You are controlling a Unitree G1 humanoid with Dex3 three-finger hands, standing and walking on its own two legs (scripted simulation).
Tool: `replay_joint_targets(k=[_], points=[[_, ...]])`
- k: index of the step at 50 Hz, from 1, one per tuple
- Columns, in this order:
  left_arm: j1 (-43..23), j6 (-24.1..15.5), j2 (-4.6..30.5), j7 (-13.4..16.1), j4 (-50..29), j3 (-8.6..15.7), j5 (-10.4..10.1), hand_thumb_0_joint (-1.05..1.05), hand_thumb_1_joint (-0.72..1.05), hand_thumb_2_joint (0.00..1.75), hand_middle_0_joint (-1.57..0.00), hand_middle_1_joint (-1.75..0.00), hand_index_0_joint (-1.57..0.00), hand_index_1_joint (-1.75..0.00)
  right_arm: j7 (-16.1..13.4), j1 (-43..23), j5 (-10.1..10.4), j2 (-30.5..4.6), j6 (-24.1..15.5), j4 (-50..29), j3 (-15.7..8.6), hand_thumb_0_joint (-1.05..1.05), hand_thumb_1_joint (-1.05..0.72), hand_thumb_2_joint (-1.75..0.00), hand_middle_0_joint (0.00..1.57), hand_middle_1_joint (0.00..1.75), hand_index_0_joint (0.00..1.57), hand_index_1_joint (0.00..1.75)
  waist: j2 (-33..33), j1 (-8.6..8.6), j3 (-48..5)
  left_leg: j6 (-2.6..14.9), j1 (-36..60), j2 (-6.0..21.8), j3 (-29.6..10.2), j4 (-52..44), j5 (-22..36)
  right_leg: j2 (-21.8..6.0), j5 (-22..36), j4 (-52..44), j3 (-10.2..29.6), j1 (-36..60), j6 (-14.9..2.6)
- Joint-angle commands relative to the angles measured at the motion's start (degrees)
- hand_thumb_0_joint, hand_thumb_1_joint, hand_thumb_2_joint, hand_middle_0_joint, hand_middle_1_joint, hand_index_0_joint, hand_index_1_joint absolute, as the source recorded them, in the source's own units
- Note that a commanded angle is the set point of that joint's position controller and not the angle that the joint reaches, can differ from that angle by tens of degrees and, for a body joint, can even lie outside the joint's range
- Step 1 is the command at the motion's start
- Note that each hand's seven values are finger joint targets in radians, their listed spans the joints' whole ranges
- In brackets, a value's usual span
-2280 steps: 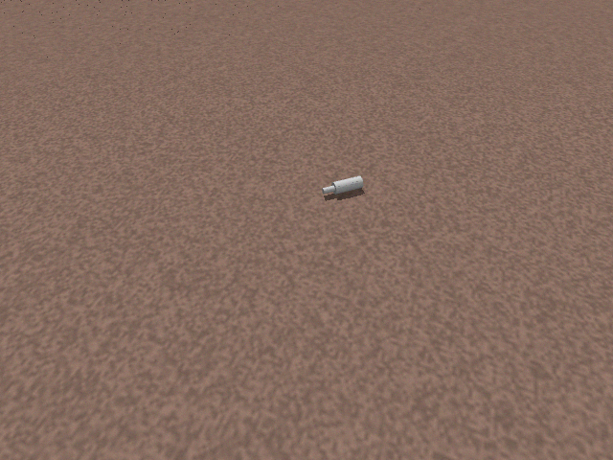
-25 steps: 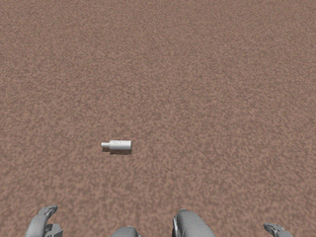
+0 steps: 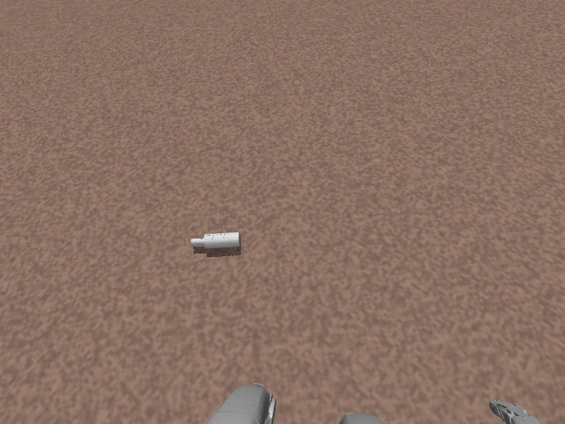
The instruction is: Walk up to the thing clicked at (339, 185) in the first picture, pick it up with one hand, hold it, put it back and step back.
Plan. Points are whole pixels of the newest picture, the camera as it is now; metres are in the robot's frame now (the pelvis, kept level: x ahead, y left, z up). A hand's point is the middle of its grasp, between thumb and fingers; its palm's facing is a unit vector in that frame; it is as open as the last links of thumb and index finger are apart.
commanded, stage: step back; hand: left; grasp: from above
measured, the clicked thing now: (215, 240) +0.82 +0.32 -0.73
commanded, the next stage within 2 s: stand in 1.72 s
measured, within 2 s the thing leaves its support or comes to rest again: neither
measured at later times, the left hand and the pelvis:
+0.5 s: hand out of the picture -0.09 +0.25 -0.16, palm faces -0.03 -0.91 -0.41, open 7.3 cm; pelvis -0.18 -0.02 -0.01, yaw -1 degrees
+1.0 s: hand out of the picture -0.25 +0.26 -0.15, palm faces +0.06 -0.92 -0.38, open 7.4 cm; pelvis -0.30 -0.02 +0.00, yaw +3 degrees
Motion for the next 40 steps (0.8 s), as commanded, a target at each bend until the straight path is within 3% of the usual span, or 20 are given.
replay_joint_targets(k=[1, 4, 6, 7, 8, 9, 11, 13, 19, 22, 23, 24, 25, 26, 28, 30, 35, 38, 39, 40], points=[[-2.31, -2.16, 15.80, 2.04, -6.94, 4.54, -0.13, 0.00, 0.90, 0.90, -0.20, -0.30, -0.20, -0.30, -0.61, -1.43, -0.74, -8.07, -1.77, -5.39, -2.08, 0.00, -0.90, -0.90, 0.20, 0.30, 0.20, 0.30, -11.87, 1.91, -8.14, -0.30, -0.29, 3.25, 2.04, -10.80, -3.52, -12.97, 31.41, -7.80, 10.51, 10.65, -11.52], [-4.59, -1.54, 16.65, 2.00, -7.93, 4.22, -0.90, 0.00, 0.90, 0.90, -0.20, -0.30, -0.20, -0.30, -0.29, 2.77, -1.09, -8.28, -1.97, -3.79, -2.46, 0.00, -0.90, -0.90, 0.20, 0.30, 0.20, 0.30, -13.48, 0.17, -11.18, 0.85, 6.89, 5.55, 5.50, -26.53, 1.12, -13.44, 31.72, -4.01, 11.01, 11.47, -10.21], [-4.97, -0.55, 15.36, 1.52, -8.19, 3.20, -1.51, 0.00, 0.90, 0.90, -0.20, -0.30, -0.20, -0.30, -0.18, 5.39, -1.36, -9.08, -2.43, -1.84, -3.41, 0.00, -0.90, -0.90, 0.20, 0.30, 0.20, 0.30, -8.66, -1.08, -12.25, 2.05, 15.66, 5.86, 5.71, -41.75, 17.04, -9.86, 24.91, 1.50, 8.05, 6.22, -6.76], [-3.49, -0.27, 13.15, 1.28, -8.48, 2.56, -1.69, 0.00, 0.90, 0.90, -0.20, -0.30, -0.20, -0.30, -0.27, 5.08, -2.22, -12.13, -2.69, -2.09, -4.29, 0.00, -0.90, -0.90, 0.20, 0.30, 0.20, 0.30, -0.46, -0.29, -12.05, 5.22, 20.31, 14.71, -7.14, -42.89, 23.49, -4.95, 12.58, 7.41, 5.61, -3.11, -3.37], [-4.87, -0.46, 12.15, 1.61, -9.59, 2.30, -2.35, 0.00, 0.90, 0.90, -0.20, -0.30, -0.20, -0.30, 0.33, 1.06, -2.10, -19.01, -2.49, -3.80, -4.95, 0.00, -0.90, -0.90, 0.20, 0.30, 0.20, 0.30, 12.57, -0.34, -10.45, 13.27, 17.17, 26.97, -21.22, -44.92, 31.63, 5.20, -13.46, 16.18, -1.35, -10.93, -0.68], [-8.38, -0.27, 14.49, 2.32, -8.66, 3.77, -1.57, 0.00, 0.90, 0.90, -0.20, -0.30, -0.20, -0.30, 0.41, 1.60, -2.13, -20.28, -2.71, -4.10, -5.39, 0.00, -0.90, -0.90, 0.20, 0.30, 0.20, 0.30, 11.20, -3.80, -9.67, 18.76, 9.38, 30.58, -26.27, -45.80, 33.68, 5.41, -20.85, 27.78, 6.61, -7.22, -0.20], [-6.91, 0.11, 13.54, 2.02, -6.80, 3.82, -2.58, 0.00, 0.90, 0.90, -0.20, -0.30, -0.20, -0.30, -0.43, -2.12, -1.99, -14.75, -3.11, -3.71, -3.64, 0.00, -0.90, -0.90, 0.20, 0.30, 0.20, 0.30, 2.79, -0.56, -9.98, 16.02, 11.98, 24.60, -13.38, -41.52, 40.27, 7.05, -14.96, 37.14, 11.22, -9.25, -1.13], [-1.93, -0.22, 14.10, 1.80, -4.71, 3.72, -2.57, 0.00, 0.90, 0.90, -0.20, -0.30, -0.20, -0.30, -0.84, -5.09, -1.95, -12.57, -2.89, -4.81, -3.05, 0.00, -0.90, -0.90, 0.20, 0.30, 0.20, 0.30, 4.69, 1.70, -9.50, 14.82, 12.79, 22.24, -7.31, -39.25, 38.52, 6.25, -11.22, 37.52, 8.53, -9.80, -0.40], [-2.24, -1.11, 12.76, 0.79, -4.79, 3.16, -1.63, 0.00, 0.90, 0.90, -0.20, -0.30, -0.20, -0.30, -0.40, -1.00, -2.35, -12.73, -1.85, -5.34, -3.41, 0.00, -0.90, -0.90, 0.20, 0.30, 0.20, 0.30, 8.75, -1.73, -12.07, 15.23, 21.78, 22.01, -6.56, -36.80, 37.12, 2.69, -11.55, 11.87, 2.34, -6.08, 1.82], [4.22, -1.66, 12.40, 0.44, -1.41, 3.15, -1.49, 0.00, 0.90, 0.90, -0.20, -0.30, -0.20, -0.30, 0.09, -3.84, -1.52, -14.51, -0.62, -6.11, -3.58, 0.00, -0.90, -0.90, 0.20, 0.30, 0.20, 0.30, 10.93, 0.91, -15.63, 11.75, 17.82, 20.40, -4.35, -34.85, 30.38, 3.09, -1.66, -7.77, -2.13, 4.63, -0.24], [6.29, -1.94, 12.97, 0.60, 0.09, 3.48, -1.09, 0.00, 0.90, 0.90, -0.20, -0.30, -0.20, -0.30, 0.27, -4.48, -1.11, -13.17, -0.16, -5.94, -3.14, 0.00, -0.90, -0.90, 0.20, 0.30, 0.20, 0.30, 8.80, 1.60, -15.60, 8.96, 13.60, 18.45, -3.03, -32.30, 25.96, 2.86, 2.58, -13.40, -1.30, 8.21, -1.14], [5.74, -2.31, 16.27, 0.60, -0.25, 4.37, -0.22, 0.00, 0.90, 0.90, -0.20, -0.30, -0.20, -0.30, 0.42, -4.20, -1.00, -10.42, -0.12, -6.59, -2.37, 0.00, -0.90, -0.90, 0.20, 0.30, 0.20, 0.30, 0.86, 1.03, -13.01, 5.42, 3.23, 13.08, -0.54, -25.95, 15.23, -2.54, -0.10, -14.49, 9.58, 10.52, -2.99], [3.37, -2.13, 22.74, 0.45, -2.12, 6.17, -0.15, 0.00, 0.90, 0.90, -0.20, -0.30, -0.20, -0.30, -0.06, -5.68, -0.69, -7.00, -0.45, -8.33, -1.72, 0.00, -0.90, -0.90, 0.20, 0.30, 0.20, 0.30, -14.64, 2.59, -9.60, 1.41, -5.69, 1.57, 2.86, -15.50, -2.84, -16.18, 3.92, -18.49, 25.58, 5.20, -10.07], [-0.24, -2.17, 25.38, 0.70, -3.76, 6.35, 0.11, 0.00, 0.90, 0.90, -0.20, -0.30, -0.20, -0.30, -0.98, -7.41, -0.92, -8.98, -0.11, -7.86, -2.89, 0.00, -0.90, -0.90, 0.20, 0.30, 0.20, 0.30, -15.71, 4.15, -6.20, 0.03, -1.51, 2.98, -2.25, -2.70, -8.74, -24.54, 5.44, -21.46, 32.90, -8.52, -17.55], [-7.19, -2.71, 19.70, 1.30, -5.08, 4.42, -0.38, 0.00, 0.90, 0.90, -0.20, -0.30, -0.20, -0.30, -0.76, -3.87, -0.29, -10.26, -0.14, -5.33, -2.92, 0.00, -0.90, -0.90, 0.20, 0.30, 0.20, 0.30, -6.14, -1.06, -5.11, 0.08, -0.25, 0.70, -5.27, 5.40, -1.86, -16.21, 17.10, -14.59, 17.66, -7.26, -13.57], [-8.56, -2.83, 17.46, 1.74, -5.73, 4.41, 0.17, 0.00, 0.90, 0.90, -0.20, -0.30, -0.20, -0.30, -0.67, -1.08, -0.17, -9.48, -0.47, -4.28, -2.62, 0.00, -0.90, -0.90, 0.20, 0.30, 0.20, 0.30, -7.74, -2.03, -7.02, -0.36, 0.93, 0.39, -2.50, 7.04, 0.57, -12.11, 23.71, -10.44, 10.23, -3.68, -11.20], [-1.26, -3.16, 17.76, 1.86, -3.90, 4.51, 0.58, 0.00, 0.90, 0.90, -0.20, -0.30, -0.20, -0.30, 0.28, -3.61, -1.52, -8.44, -1.52, -4.72, -2.30, 0.00, -0.90, -0.90, 0.20, 0.30, 0.20, 0.30, -11.71, 2.99, -9.99, -0.32, 0.62, 5.35, 3.65, -16.97, -3.45, -13.20, 12.56, -9.35, 12.33, 11.28, -11.09], [-3.20, -2.50, 18.29, 1.00, -3.50, 4.01, -0.29, 0.00, 0.90, 0.90, -0.20, -0.30, -0.20, -0.30, 0.58, 1.25, -1.77, -7.82, -2.49, -0.89, -2.83, 0.00, -0.90, -0.90, 0.20, 0.30, 0.20, 0.30, -12.81, 0.50, -10.56, 1.13, 13.93, 4.96, 8.19, -36.62, 1.66, -12.21, 5.75, -7.71, 11.31, 4.86, -9.51], [-2.48, -2.20, 16.80, 0.79, -3.08, 3.22, -0.47, 0.00, 0.90, 0.90, -0.20, -0.30, -0.20, -0.30, 0.52, 3.15, -1.84, -7.98, -2.97, 1.00, -3.25, 0.00, -0.90, -0.90, 0.20, 0.30, 0.20, 0.30, -10.27, -0.21, -10.76, 2.01, 19.79, 4.57, 7.36, -44.14, 6.87, -10.33, 5.14, -4.35, 8.95, 1.40, -7.26], [-0.65, -2.16, 13.37, 0.58, -2.62, 2.17, -0.63, 0.00, 0.90, 0.90, -0.20, -0.30, -0.20, -0.30, 0.30, 4.53, -2.58, -9.61, -3.51, 2.07, -3.87, 0.00, -0.90, -0.90, 0.20, 0.30, 0.20, 0.30, -2.67, -0.19, -12.17, 3.75, 26.81, 10.73, -3.82, -46.45, 2.64, -7.96, 1.76, 2.22, 6.64, -6.80, -4.31]])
